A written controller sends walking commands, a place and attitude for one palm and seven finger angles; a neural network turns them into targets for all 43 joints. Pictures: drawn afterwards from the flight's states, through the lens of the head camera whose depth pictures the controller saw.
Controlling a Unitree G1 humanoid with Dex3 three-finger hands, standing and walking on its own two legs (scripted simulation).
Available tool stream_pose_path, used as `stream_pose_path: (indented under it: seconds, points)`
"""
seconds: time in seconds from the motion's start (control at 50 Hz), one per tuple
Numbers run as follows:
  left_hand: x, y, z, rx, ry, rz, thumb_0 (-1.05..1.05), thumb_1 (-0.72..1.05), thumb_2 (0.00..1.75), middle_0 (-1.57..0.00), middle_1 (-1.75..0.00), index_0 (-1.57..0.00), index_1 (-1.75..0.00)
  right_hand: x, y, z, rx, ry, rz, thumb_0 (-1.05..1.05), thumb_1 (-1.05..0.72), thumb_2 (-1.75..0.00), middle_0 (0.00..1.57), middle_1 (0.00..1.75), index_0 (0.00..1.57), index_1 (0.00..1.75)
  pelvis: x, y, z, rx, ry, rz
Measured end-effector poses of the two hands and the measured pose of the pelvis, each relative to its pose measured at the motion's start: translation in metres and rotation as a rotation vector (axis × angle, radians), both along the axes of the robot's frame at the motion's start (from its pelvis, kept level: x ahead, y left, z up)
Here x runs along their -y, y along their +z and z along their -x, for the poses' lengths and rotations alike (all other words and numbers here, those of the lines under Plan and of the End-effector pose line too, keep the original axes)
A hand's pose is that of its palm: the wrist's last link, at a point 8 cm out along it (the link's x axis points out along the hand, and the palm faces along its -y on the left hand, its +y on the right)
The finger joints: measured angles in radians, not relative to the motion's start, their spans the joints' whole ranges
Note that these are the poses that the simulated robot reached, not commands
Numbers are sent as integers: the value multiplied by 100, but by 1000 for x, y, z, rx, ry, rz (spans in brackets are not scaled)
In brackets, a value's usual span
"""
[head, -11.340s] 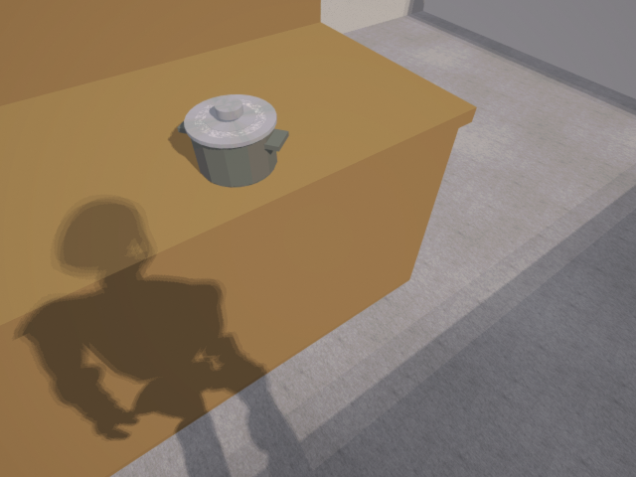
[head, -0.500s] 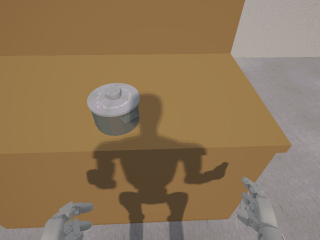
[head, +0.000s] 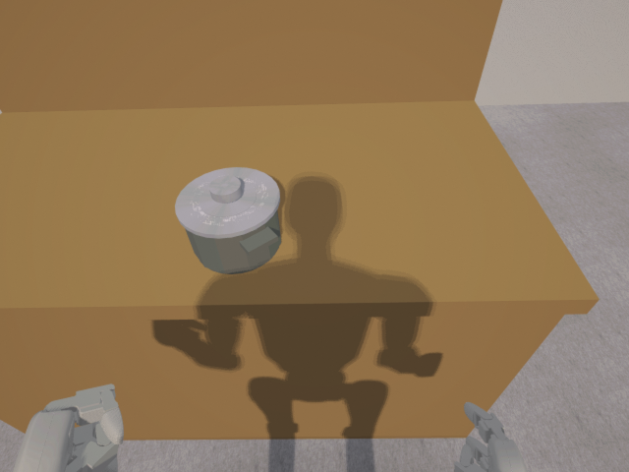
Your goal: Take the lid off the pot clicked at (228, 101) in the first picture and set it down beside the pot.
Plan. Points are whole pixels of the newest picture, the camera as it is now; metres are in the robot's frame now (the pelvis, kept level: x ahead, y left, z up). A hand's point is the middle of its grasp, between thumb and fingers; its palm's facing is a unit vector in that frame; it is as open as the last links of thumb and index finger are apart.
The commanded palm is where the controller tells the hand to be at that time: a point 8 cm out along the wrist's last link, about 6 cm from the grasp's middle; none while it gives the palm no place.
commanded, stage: raise the hand higher, near the body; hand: left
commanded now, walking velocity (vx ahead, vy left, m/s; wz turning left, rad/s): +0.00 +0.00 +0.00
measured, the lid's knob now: (225, 189) +0.48 +0.20 +0.11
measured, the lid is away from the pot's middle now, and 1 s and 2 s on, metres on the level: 0.00 0.00 0.00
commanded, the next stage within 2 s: reach forward and open the fingers in 0.62 s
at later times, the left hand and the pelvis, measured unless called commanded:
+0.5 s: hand (92, 399) +0.16 +0.24 +0.10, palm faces +0.33 -0.86 -0.40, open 3.1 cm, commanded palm +0.11 +0.28 +0.13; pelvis +0.00 +0.01 +0.00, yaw +0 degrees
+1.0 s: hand (66, 372) +0.17 +0.28 +0.11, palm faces -0.03 -0.11 -0.99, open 2.9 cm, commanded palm +0.16 +0.27 +0.18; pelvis -0.02 +0.01 +0.00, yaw +0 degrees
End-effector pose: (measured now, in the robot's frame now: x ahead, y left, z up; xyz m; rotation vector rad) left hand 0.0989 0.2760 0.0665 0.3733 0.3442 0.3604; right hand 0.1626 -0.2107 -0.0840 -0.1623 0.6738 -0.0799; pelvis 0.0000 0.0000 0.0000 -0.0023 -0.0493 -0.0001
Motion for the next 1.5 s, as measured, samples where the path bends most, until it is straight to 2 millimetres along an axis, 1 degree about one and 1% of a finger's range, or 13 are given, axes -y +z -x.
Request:
stream_pose_path:
  seconds: [0.1,0.2,0.3,0.4,0.56,0.74,0.84,0.92,0.98,1.08,1.18,1.38,1.5]
  points:
    - [-2,12,-5,35,-20,-26,1,90,90,-129,-150,-129,-150,9,5,-6,23,-22,24,2,-90,-90,20,30,20,30,-2,0,-2,0,-5,0]
    - [-2,23,-9,90,-36,-39,1,90,90,-129,-150,-129,-150,11,15,-18,70,-22,37,2,-90,-90,20,30,20,30,-4,1,-4,2,-6,0]
    - [-3,33,-12,142,-42,-50,2,90,90,-130,-150,-129,-150,5,23,-30,110,-2,35,2,-90,-90,19,30,20,30,-5,1,-3,8,-4,1]
    - [-5,45,-15,199,-46,-62,2,90,90,-130,-150,-130,-150,-7,27,-36,130,29,20,2,-90,-90,20,30,20,30,-7,1,-2,14,-3,3]
    - [-6,65,-22,285,-62,-87,2,90,90,-130,-150,-130,-150,-20,22,-30,111,62,-3,2,-90,-90,20,30,20,30,-9,1,1,22,-2,4]
    - [-7,85,-30,362,-88,-124,2,89,90,-130,-150,-130,-150,-16,13,-13,62,49,0,2,-90,-90,20,30,20,30,-10,2,4,26,-7,5]
    - [1,98,-41,158,-201,-638,1,87,91,-129,-147,-129,-147,-9,5,-11,-10,82,12,2,-90,-90,20,30,20,30,-11,-2,10,-14,-16,1]
    - [0,102,-48,-23,-287,-931,1,79,95,-127,-139,-127,-139,-3,-2,-16,-51,70,-11,2,-90,-90,20,30,20,30,-12,-2,16,-29,-20,0]
    - [-2,103,-55,-124,-334,-1022,1,72,100,-125,-131,-125,-131,-2,-4,-21,-46,58,-33,2,-90,-90,20,30,20,30,-12,-2,19,-31,-11,-1]
    - [2,103,-65,-209,-427,-1028,1,58,109,-120,-115,-120,-115,-3,-1,-29,-6,60,-49,2,-90,-90,19,30,20,30,-10,-1,22,-24,7,-2]
    - [7,112,-77,-216,-499,-1052,0,44,117,-115,-98,-115,-98,-6,4,-31,17,82,-51,2,-90,-90,19,30,20,30,-7,1,27,-13,17,-2]
    - [13,128,-92,-154,-511,-1076,0,15,130,-104,-63,-104,-63,-7,3,-17,2,102,-59,2,-90,-90,19,30,20,30,-6,2,37,-3,19,0]
    - [12,135,-102,-142,-503,-1084,0,-2,137,-97,-42,-97,-42,-6,0,-7,-10,94,-62,2,-90,-90,19,30,20,30,-7,1,41,2,16,-1]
